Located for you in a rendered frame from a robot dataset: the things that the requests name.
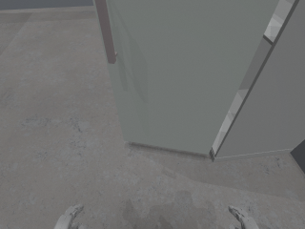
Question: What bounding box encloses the fridge door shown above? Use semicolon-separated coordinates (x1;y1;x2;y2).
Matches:
92;0;279;155

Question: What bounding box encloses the left robot hand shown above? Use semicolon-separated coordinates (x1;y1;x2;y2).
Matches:
53;204;84;229

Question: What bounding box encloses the handle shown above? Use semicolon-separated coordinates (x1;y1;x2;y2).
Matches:
94;0;118;64

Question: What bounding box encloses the right robot hand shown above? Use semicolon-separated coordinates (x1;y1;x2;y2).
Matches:
228;205;259;229

